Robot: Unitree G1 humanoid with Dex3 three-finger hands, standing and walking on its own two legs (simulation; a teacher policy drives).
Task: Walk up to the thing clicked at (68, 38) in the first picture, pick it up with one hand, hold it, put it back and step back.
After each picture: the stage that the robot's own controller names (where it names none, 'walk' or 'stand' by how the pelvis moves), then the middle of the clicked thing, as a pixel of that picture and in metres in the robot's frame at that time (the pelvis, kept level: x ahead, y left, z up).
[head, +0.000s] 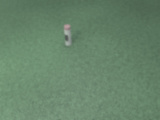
stand; (67, 35) +1.45 +0.20 -0.65
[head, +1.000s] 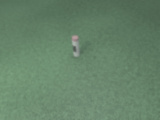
walk; (75, 46) +1.35 +0.24 -0.65
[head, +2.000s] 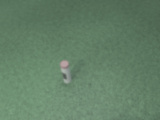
walk; (66, 72) +0.85 +0.24 -0.65
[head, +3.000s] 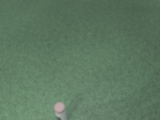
walk; (61, 114) +0.50 +0.21 -0.64
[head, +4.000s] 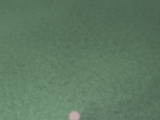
stand; out of the picture +0.44 +0.06 -0.64
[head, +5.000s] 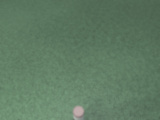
stand; (78, 117) +0.46 +0.06 -0.65
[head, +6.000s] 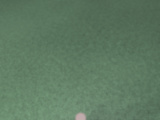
stand; out of the picture +0.45 +0.07 -0.66
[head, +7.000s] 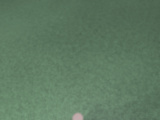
stand; out of the picture +0.44 +0.08 -0.66
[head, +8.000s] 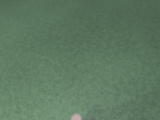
stand; out of the picture +0.44 +0.08 -0.66
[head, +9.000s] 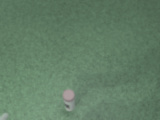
go down; (69, 101) +0.46 +0.09 -0.58
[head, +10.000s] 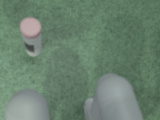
go down; (32, 40) +0.54 +0.12 -0.26
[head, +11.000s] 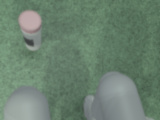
close in; (32, 34) +0.53 +0.11 -0.25
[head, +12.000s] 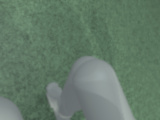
close in; out of the picture +0.53 +0.17 -0.20
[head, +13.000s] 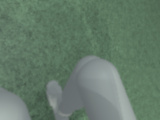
lift; out of the picture +0.50 +0.16 -0.21
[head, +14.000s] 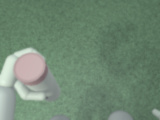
lift; (42, 82) +0.34 +0.14 +0.00
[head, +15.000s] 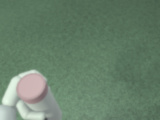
hold; (44, 103) +0.28 +0.15 +0.02
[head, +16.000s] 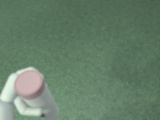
hold; (41, 100) +0.29 +0.16 +0.01
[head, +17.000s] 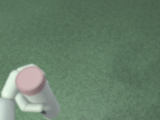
crouch; (42, 97) +0.30 +0.15 +0.02
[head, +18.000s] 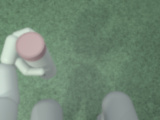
crouch; (40, 60) +0.42 +0.12 -0.07
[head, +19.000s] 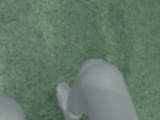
lower; out of the picture +0.50 +0.18 -0.20
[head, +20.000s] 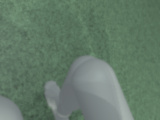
lower; out of the picture +0.49 +0.20 -0.20
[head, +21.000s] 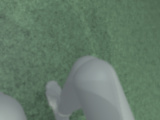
lower; out of the picture +0.49 +0.19 -0.20
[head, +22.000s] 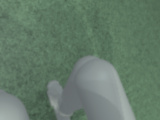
lower; out of the picture +0.49 +0.19 -0.20
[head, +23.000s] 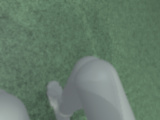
rest; out of the picture +0.49 +0.18 -0.20
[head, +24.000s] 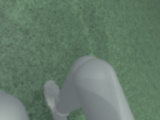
withdraw; out of the picture +0.50 +0.18 -0.21
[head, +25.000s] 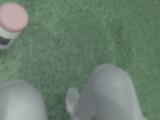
stand; (6, 30) +0.48 +0.17 -0.21
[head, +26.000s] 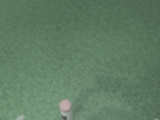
stand; (66, 112) +0.43 +0.10 -0.56
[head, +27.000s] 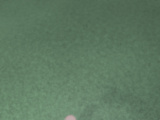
stand; out of the picture +0.41 +0.09 -0.59
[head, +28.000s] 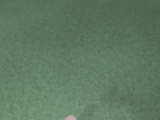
stand; out of the picture +0.41 +0.09 -0.59
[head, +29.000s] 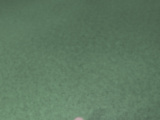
stand; out of the picture +0.43 +0.08 -0.65
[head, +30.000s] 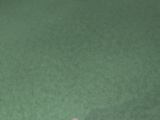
stand; out of the picture +0.41 +0.10 -0.66
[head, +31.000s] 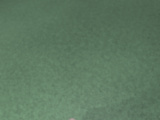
walk; out of the picture +0.40 +0.12 -0.66
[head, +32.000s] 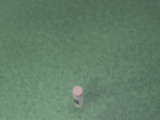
walk; (78, 97) +0.52 +0.10 -0.64
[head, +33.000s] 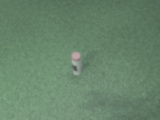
walk; (76, 64) +0.78 +0.10 -0.63
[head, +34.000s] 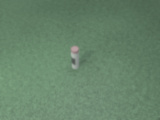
stand; (75, 58) +1.03 +0.11 -0.64
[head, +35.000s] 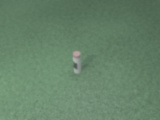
stand; (77, 62) +1.02 +0.10 -0.66
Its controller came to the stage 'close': yes
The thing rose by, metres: 0.66
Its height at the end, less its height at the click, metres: +0.00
